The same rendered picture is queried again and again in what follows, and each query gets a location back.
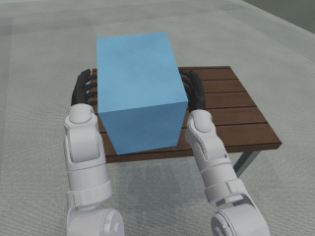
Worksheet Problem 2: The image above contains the robot right upper arm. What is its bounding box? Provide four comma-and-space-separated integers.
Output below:
211, 204, 271, 236

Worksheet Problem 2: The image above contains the table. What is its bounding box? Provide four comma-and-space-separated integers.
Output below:
87, 66, 283, 178

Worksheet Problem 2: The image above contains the right robot hand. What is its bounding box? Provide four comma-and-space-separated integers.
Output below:
179, 70, 207, 113

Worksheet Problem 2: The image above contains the left robot hand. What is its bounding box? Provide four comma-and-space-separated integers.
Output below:
71, 69, 98, 106

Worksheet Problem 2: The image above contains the right robot forearm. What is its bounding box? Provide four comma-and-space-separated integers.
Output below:
184, 109, 271, 236

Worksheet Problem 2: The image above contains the robot left upper arm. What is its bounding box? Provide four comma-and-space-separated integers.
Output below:
67, 207, 125, 236

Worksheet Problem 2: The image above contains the left robot forearm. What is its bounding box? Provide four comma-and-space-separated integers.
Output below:
63, 103, 113, 236

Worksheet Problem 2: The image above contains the carton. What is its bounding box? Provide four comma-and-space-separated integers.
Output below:
96, 31, 189, 155

